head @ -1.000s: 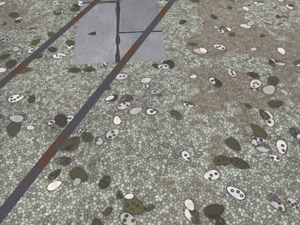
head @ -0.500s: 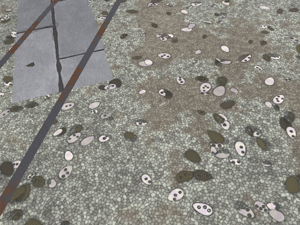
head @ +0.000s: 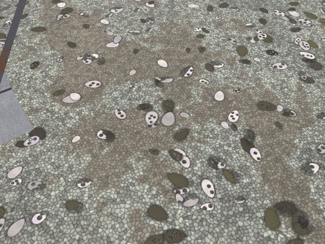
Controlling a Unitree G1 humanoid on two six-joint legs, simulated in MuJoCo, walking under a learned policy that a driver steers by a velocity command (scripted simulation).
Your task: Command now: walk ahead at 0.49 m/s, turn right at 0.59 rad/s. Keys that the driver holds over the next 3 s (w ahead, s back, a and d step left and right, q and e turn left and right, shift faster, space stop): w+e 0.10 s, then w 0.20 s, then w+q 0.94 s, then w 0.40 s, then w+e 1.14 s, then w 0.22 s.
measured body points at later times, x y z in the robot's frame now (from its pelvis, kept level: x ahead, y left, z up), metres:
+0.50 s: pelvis +0.26 -0.09 +0.00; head +0.29 -0.11 +0.45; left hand +0.44 +0.15 -0.10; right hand +0.28 -0.37 -0.14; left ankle +0.19 +0.09 -0.64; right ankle +0.30 -0.18 -0.74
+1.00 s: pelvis +0.53 -0.05 -0.02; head +0.58 -0.04 +0.43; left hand +0.55 +0.24 -0.15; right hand +0.75 -0.28 -0.12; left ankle +0.61 +0.03 -0.74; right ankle +0.36 -0.20 -0.64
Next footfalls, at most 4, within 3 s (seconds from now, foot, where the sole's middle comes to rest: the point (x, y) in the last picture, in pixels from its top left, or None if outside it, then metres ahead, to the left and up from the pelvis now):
0.36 right None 0.34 -0.19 -0.77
0.94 left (161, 200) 0.65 0.04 -0.77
1.42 right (183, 139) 0.98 -0.07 -0.77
1.90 left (120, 117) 1.11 0.26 -0.77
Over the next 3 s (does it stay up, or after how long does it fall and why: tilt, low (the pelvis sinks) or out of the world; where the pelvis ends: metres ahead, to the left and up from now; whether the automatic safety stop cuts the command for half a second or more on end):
stays up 1.59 0.14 -0.01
